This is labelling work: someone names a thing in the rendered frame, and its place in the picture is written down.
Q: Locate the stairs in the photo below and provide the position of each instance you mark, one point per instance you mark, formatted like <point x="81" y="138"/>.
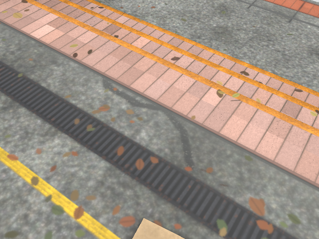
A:
<point x="280" y="94"/>

